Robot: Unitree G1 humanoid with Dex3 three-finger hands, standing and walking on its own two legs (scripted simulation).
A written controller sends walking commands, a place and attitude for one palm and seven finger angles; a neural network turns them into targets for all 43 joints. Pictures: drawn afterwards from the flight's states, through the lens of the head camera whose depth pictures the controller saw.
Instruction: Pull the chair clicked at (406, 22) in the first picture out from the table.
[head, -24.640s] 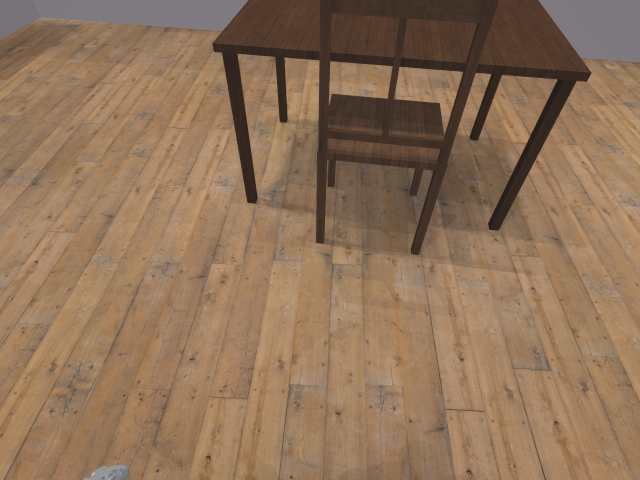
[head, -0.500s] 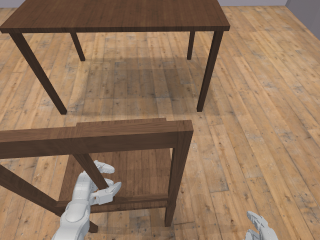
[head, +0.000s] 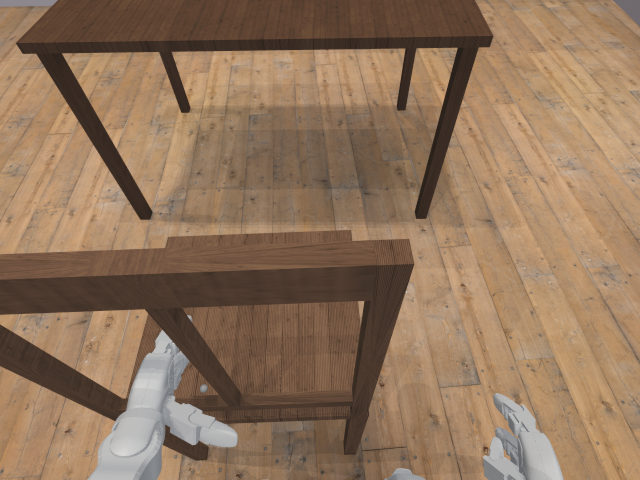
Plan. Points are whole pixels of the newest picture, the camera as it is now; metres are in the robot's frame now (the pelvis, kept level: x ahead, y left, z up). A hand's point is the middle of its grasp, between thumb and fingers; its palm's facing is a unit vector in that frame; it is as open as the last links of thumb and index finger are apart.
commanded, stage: open the thumb and straighten the fingers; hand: left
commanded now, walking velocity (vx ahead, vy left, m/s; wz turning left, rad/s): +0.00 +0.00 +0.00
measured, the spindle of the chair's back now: (206, 363) +0.26 +0.15 +0.00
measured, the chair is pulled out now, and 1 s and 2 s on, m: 0.64 0.64 0.64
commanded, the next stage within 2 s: draw the fingers out of the gap in 0.02 s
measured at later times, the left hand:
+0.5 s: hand (192, 443) +0.18 +0.16 -0.05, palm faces +0.03 -0.98 -0.19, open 17.5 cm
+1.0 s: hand out of the picture +0.13 +0.17 -0.04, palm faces +0.05 -0.98 -0.19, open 17.5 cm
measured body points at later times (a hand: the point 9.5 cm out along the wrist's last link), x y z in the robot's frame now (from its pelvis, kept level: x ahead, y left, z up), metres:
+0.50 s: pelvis +0.00 +0.00 -0.01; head +0.06 +0.00 +0.43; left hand +0.18 +0.22 -0.03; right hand +0.17 -0.25 -0.09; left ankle -0.03 +0.14 -0.70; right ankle +0.01 -0.13 -0.70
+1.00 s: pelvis +0.00 +0.01 -0.02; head +0.05 +0.00 +0.42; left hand +0.12 +0.22 -0.03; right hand +0.19 -0.23 -0.09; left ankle -0.03 +0.14 -0.70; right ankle +0.01 -0.13 -0.70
